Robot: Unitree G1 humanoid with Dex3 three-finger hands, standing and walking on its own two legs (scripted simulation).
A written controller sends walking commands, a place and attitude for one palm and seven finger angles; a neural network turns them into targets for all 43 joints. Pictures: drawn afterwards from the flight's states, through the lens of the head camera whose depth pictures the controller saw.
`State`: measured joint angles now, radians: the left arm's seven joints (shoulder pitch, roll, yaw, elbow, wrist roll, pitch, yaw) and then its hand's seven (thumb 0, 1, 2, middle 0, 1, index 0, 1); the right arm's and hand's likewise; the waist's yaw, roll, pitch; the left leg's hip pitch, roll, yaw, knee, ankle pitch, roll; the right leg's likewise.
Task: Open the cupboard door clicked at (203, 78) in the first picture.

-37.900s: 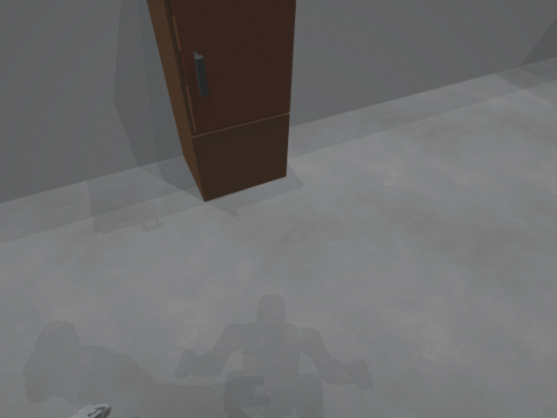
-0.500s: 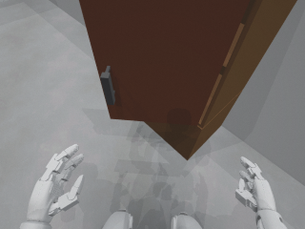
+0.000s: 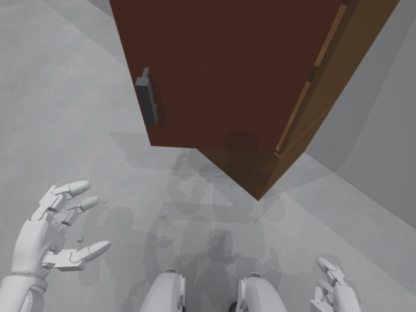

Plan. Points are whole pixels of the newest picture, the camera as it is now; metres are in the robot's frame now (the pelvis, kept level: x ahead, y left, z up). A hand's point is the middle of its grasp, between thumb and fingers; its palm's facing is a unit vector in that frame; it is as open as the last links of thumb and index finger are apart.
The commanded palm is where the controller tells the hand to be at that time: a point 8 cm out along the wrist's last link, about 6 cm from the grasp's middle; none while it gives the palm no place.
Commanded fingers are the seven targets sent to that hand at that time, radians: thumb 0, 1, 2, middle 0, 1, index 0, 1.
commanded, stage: raise the hand with hooked fingers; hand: left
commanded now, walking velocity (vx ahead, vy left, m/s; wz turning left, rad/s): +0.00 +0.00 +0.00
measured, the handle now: (149, 97) +0.58 +0.18 +0.01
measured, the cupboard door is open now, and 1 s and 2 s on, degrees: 42 42 42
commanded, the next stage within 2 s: move the hooked fingers beside the handle in 1.24 s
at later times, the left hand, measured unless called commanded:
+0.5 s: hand (57, 221) +0.26 +0.28 +0.03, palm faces +0.01 -1.00 -0.06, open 13.8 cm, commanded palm +0.25 +0.33 +0.04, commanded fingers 0.00 -0.50 0.30 -0.30 -1.20 -0.30 -1.20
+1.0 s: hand (61, 201) +0.30 +0.29 +0.03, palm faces -0.01 -1.00 -0.05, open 14.0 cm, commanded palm +0.28 +0.33 +0.04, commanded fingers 0.00 -0.50 0.30 -0.30 -1.20 -0.30 -1.20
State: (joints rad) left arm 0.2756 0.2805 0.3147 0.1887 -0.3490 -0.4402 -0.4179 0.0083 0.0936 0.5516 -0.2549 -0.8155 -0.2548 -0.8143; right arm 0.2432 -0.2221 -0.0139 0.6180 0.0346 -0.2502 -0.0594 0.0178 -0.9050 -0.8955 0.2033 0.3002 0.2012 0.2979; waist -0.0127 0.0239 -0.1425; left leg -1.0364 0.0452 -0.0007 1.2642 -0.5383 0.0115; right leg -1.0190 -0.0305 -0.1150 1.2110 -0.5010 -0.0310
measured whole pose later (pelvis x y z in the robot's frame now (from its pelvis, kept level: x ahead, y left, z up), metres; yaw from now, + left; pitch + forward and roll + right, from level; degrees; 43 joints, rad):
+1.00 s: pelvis +0.01 +0.01 +0.00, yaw -1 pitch +21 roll -3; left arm 0.04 0.41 0.45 0.37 -0.38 -0.39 -0.53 -0.01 -0.50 0.30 -0.30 -1.20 -0.30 -1.20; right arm 0.25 -0.29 0.01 0.55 0.03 -0.21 -0.05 0.01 -0.91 -0.90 0.20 0.30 0.20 0.30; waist -0.03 0.01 -0.15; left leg -1.09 0.04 0.00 1.28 -0.56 0.03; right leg -1.07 -0.03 -0.11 1.21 -0.51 -0.01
